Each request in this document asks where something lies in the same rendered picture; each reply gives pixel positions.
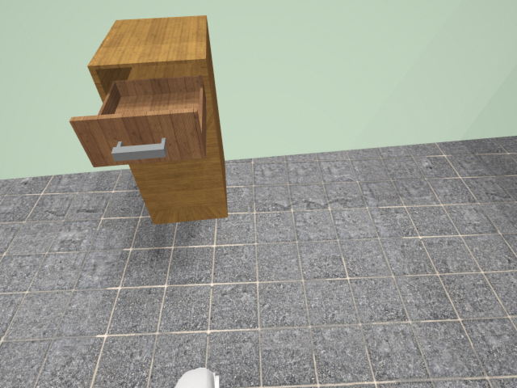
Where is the drawer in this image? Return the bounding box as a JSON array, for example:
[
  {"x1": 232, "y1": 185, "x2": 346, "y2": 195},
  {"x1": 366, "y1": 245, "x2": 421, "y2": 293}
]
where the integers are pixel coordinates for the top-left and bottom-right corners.
[{"x1": 69, "y1": 75, "x2": 207, "y2": 167}]

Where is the cabinet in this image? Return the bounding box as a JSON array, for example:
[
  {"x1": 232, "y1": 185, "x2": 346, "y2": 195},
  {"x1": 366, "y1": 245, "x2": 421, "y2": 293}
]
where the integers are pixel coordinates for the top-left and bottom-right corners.
[{"x1": 87, "y1": 15, "x2": 228, "y2": 225}]

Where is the handle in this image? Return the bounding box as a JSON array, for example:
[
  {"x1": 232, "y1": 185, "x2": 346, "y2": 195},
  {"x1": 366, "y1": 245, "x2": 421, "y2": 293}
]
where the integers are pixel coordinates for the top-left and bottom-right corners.
[{"x1": 111, "y1": 138, "x2": 167, "y2": 162}]

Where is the left robot thigh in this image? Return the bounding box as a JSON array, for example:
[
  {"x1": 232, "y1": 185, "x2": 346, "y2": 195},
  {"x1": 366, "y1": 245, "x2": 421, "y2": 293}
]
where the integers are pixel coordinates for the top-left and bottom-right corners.
[{"x1": 175, "y1": 369, "x2": 220, "y2": 388}]

